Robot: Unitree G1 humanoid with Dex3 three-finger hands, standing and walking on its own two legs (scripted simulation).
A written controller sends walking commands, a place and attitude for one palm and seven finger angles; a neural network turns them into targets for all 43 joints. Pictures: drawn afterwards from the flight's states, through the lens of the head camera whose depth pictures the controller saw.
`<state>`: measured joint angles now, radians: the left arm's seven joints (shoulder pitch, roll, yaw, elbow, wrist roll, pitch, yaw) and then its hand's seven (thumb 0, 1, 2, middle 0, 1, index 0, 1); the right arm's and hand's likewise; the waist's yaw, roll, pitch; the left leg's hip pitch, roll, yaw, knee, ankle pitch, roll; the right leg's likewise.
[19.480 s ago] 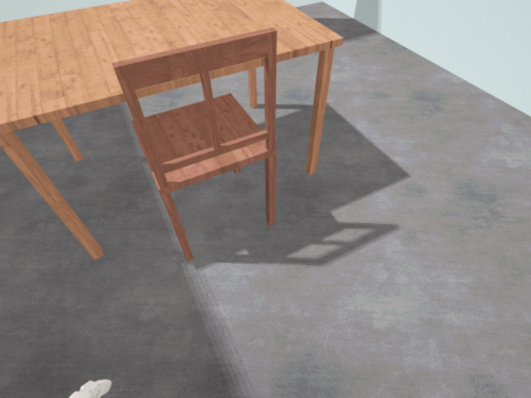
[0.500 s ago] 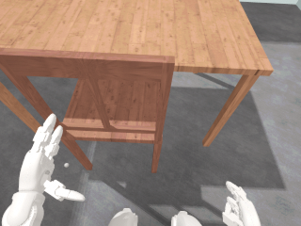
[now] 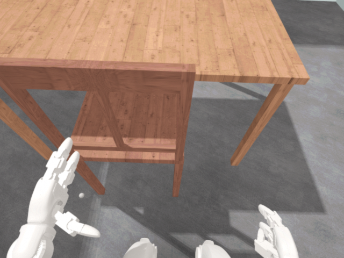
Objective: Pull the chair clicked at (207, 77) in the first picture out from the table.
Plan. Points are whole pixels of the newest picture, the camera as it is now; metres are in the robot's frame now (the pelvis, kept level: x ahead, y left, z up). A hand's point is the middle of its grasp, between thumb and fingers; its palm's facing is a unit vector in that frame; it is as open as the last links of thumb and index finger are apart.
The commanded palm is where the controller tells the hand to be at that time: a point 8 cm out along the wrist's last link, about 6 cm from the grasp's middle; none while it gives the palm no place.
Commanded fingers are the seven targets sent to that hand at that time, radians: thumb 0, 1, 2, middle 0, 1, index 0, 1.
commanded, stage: aim the fingers beside a spindle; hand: left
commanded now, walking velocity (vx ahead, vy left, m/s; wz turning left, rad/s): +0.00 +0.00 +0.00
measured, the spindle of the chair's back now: (111, 121) +0.46 +0.20 -0.02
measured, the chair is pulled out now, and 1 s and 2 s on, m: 0.00 0.00 0.00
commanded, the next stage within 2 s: none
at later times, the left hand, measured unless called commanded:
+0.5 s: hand (88, 186) +0.26 +0.20 +0.02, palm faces +0.04 -1.00 -0.07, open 16.9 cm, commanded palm +0.24 +0.25 +0.02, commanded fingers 0.00 -0.50 0.30 -0.06 -0.08 -0.06 -0.08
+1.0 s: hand (104, 178) +0.29 +0.17 +0.00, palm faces -0.01 -1.00 -0.05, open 16.9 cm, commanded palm +0.27 +0.23 +0.00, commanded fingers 0.00 -0.50 0.30 -0.06 -0.08 -0.06 -0.08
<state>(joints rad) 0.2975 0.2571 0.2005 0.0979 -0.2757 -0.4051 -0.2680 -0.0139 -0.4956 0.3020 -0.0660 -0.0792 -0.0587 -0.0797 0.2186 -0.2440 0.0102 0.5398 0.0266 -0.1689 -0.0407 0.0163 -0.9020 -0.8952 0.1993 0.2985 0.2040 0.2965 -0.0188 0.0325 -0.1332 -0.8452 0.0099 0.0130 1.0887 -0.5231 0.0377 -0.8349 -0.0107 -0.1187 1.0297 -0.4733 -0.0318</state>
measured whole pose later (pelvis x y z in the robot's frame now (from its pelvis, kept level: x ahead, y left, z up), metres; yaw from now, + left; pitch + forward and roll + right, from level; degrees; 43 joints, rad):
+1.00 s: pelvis -0.01 -0.01 -0.03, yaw +0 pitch +20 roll -2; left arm 0.04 0.23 0.17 0.29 -0.23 -0.46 -0.21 -0.01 -0.50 0.30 -0.07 -0.08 -0.06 -0.08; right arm 0.20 -0.26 0.01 0.56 0.01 -0.13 -0.03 0.01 -0.90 -0.90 0.20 0.30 0.20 0.30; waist -0.03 0.03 -0.15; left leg -1.01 0.01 0.02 1.21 -0.55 0.03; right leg -1.01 -0.02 -0.12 1.17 -0.51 -0.04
